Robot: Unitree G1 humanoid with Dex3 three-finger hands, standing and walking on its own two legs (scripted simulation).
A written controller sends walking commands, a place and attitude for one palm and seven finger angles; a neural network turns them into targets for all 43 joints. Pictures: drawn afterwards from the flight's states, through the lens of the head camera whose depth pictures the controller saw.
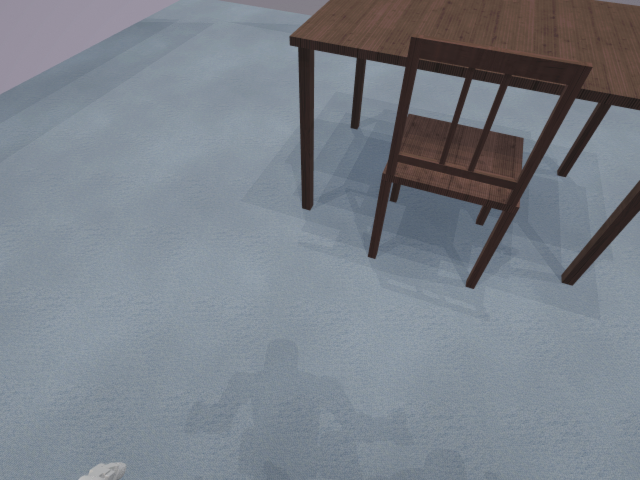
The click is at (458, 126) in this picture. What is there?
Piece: chair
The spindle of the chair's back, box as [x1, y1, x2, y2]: [439, 67, 474, 164]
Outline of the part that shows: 474,68 468,68 439,163 444,164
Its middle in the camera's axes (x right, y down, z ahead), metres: +0.37 -0.33 +1.06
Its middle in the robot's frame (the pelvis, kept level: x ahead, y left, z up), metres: +1.02 -0.32 -0.10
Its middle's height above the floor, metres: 0.67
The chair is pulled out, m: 0.00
